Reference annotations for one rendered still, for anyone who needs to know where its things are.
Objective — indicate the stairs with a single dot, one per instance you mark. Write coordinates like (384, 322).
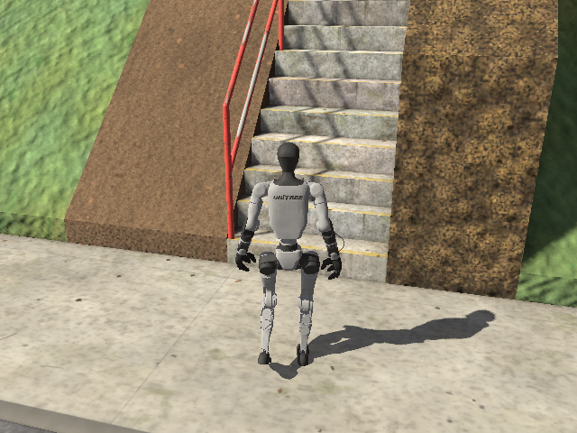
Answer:
(335, 95)

